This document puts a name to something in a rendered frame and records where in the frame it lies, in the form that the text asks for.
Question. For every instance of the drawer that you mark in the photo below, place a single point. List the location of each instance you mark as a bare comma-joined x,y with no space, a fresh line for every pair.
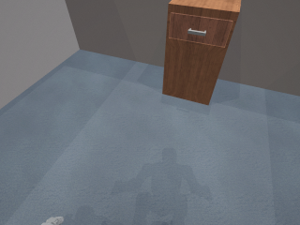
217,30

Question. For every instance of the handle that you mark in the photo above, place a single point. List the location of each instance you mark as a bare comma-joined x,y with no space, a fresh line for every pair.
195,32

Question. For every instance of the cabinet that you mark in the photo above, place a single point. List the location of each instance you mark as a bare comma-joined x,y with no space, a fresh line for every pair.
191,68

